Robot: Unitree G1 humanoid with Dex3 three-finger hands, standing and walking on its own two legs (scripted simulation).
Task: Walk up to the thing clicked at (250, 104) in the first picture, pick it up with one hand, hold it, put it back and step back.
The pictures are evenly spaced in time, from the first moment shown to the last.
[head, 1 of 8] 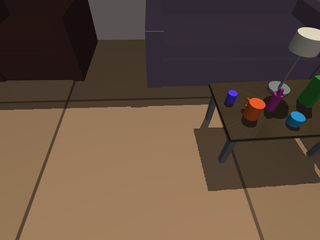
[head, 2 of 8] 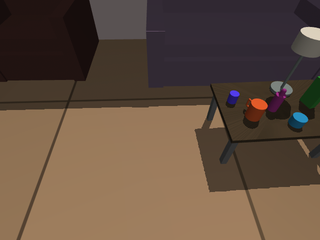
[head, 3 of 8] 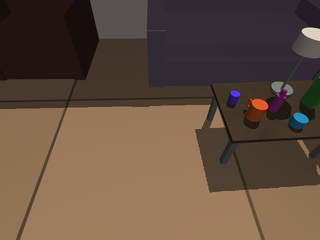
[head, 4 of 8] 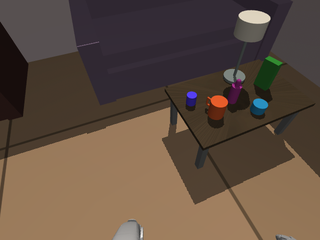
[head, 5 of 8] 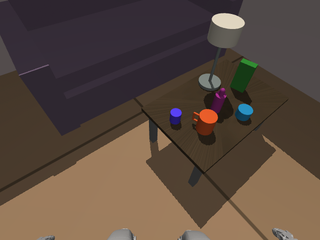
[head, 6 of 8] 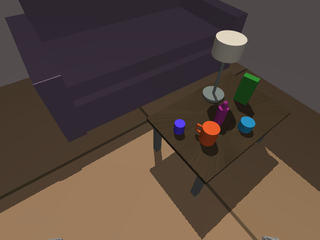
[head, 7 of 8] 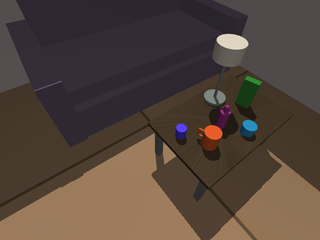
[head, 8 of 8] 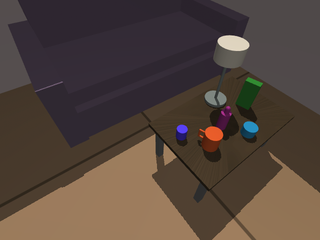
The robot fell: no
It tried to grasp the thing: no
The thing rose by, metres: 0.00
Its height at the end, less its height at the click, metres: +0.00
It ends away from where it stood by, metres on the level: 0.00
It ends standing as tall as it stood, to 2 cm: yes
